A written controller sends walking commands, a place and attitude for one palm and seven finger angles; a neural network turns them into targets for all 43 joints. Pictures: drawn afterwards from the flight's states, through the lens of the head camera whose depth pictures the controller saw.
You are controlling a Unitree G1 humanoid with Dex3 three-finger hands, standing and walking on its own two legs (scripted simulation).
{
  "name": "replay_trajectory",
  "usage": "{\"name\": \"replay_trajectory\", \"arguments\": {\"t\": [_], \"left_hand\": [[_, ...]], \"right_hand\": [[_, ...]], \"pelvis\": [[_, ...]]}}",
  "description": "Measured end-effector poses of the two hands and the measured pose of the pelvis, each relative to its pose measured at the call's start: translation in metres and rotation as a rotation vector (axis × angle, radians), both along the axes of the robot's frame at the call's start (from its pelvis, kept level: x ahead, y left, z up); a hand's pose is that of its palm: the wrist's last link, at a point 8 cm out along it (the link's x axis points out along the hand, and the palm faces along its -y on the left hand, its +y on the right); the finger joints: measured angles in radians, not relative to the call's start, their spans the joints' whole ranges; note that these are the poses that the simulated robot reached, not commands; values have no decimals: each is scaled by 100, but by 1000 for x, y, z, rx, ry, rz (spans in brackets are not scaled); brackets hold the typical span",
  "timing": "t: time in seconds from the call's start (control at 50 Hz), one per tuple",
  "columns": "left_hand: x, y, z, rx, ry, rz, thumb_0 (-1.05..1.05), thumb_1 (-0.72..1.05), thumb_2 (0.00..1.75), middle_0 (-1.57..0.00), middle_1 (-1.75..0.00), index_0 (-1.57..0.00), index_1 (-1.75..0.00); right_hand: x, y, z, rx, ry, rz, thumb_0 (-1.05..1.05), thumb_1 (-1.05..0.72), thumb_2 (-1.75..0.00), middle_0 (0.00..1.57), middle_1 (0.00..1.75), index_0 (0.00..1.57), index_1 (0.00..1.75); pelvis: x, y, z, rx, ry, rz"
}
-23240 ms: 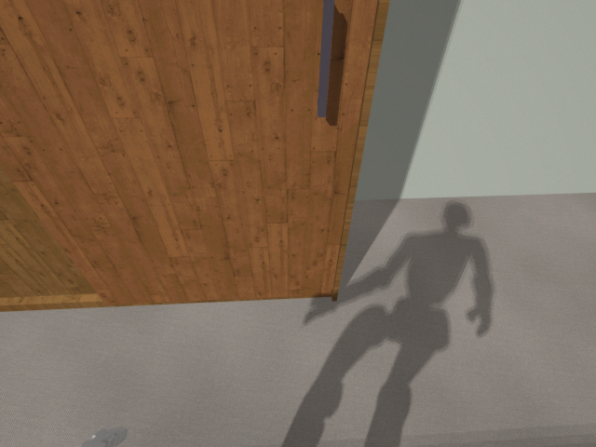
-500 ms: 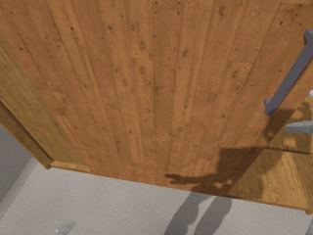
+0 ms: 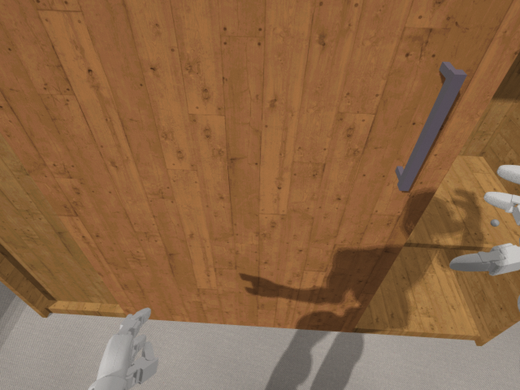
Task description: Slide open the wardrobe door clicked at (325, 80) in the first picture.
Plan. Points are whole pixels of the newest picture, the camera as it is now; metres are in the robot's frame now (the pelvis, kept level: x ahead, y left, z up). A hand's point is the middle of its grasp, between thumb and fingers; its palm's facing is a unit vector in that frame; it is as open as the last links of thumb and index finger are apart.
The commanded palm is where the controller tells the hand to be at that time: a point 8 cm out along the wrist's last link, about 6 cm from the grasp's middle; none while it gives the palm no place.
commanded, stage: slip the hand off the handle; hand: right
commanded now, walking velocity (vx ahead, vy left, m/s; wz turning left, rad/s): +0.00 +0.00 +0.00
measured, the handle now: (423, 132) +0.46 -0.26 +0.19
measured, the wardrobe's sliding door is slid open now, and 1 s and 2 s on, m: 0.48 0.48 0.48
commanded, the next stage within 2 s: draw the hand back to the body in 0.04 s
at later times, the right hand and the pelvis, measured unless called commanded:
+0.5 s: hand (504, 249) +0.25 -0.29 +0.17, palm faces +0.12 +0.99 -0.06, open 14.7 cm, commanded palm +0.21 -0.33 +0.17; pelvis +0.00 +0.01 +0.00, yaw +1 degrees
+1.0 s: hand (505, 270) +0.22 -0.28 +0.16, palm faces +0.46 +0.83 -0.31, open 12.4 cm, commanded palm +0.17 -0.31 +0.18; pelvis +0.01 +0.00 +0.01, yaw +1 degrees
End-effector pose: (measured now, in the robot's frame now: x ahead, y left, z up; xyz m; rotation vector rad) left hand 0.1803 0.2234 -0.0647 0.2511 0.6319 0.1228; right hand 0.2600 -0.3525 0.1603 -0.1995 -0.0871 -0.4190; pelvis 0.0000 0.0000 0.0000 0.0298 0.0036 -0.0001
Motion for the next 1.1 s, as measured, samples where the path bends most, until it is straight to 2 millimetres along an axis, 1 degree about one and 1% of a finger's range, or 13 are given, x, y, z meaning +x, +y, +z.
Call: {"name": "replay_trajectory", "arguments": {"t": [0.1, 0.2, 0.28, 0.38, 0.46, 0.52, 0.66, 0.68, 0.76, 0.84, 0.92, 1.0, 1.1], "left_hand": [[7, -3, 4, -11, -28, -27, 1, 90, 90, -20, -30, -20, -30], [1, 1, 1, -10, -12, -26, 1, 90, 90, -20, -30, -20, -30], [-8, 10, 1, -12, -12, 7, 1, 90, 90, -20, -30, -20, -30], [-16, 23, 8, -20, -64, 39, 1, 90, 90, -20, -30, -20, -30], [-20, 30, 12, -26, -98, 50, 1, 90, 90, -20, -30, -20, -30], [-20, 31, 13, -23, -110, 47, 1, 90, 90, -20, -30, -20, -30], [-12, 20, 17, -16, -134, 19, 1, 90, 90, -20, -30, -20, -30], [-10, 17, 18, -18, -139, 13, 1, 90, 90, -20, -30, -20, -30], [-5, 5, 19, -20, -129, -39, 1, 90, 90, -20, -30, -20, -30], [-4, -3, 14, -33, -86, -53, 1, 90, 90, -20, -30, -20, -30], [-5, -9, 7, -35, -24, -56, 1, 90, 90, -20, -30, -20, -30], [-6, -11, 2, -37, 20, -48, 1, 90, 90, -20, -30, -20, -30], [-3, -8, 2, -44, 29, -31, 1, 90, 90, -20, -30, -20, -30]], "right_hand": [[-13, 7, 1, -6, -1, 6, -1, 55, -20, 25, 115, 25, 115], [-17, 7, 1, 25, 0, 17, -1, 55, -20, 25, 115, 25, 115], [-15, 10, -1, 122, 35, 176, -1, 55, -20, 25, 115, 25, 115], [-19, 14, 6, 128, 56, 327, -1, 55, -20, 25, 115, 25, 115], [-31, 12, 10, 128, 33, 320, -1, 55, -20, 25, 115, 25, 115], [-41, 14, 7, 136, 29, 304, -1, 55, -20, 25, 115, 25, 115], [-58, 25, 0, 132, 29, 298, -1, 53, -21, 25, 114, 25, 113], [-60, 25, 1, 128, 24, 299, -1, 52, -22, 25, 113, 25, 113], [-68, 24, 7, -49, 23, 111, -1, 44, -26, 25, 108, 25, 108], [-80, 31, 11, -132, -9, 2, -1, 33, -31, 24, 102, 24, 101], [-84, 36, 13, -158, -37, -36, -1, 20, -37, 24, 94, 24, 94], [-80, 39, 15, -173, -44, -41, -1, 6, -44, 23, 86, 24, 86], [-75, 46, 21, -203, -46, -12, -1, -12, -53, 23, 75, 23, 75]], "pelvis": [[-1, 4, 1, -2, -12, -4], [-3, 10, 1, -3, -23, -11], [-2, 14, 3, 0, -40, -8], [-1, 15, 3, 2, -49, 10], [-1, 14, 3, 2, -48, 19], [-1, 12, 2, 4, -49, 20], [-3, 8, 2, 4, -66, 9], [-3, 8, 3, 4, -69, 7], [-5, 5, 5, 8, -73, 9], [-3, 0, 8, 3, -72, 21], [1, -3, 10, -3, -81, 21], [6, -5, 11, -8, -88, 24], [14, -6, 12, -11, -92, 37]]}}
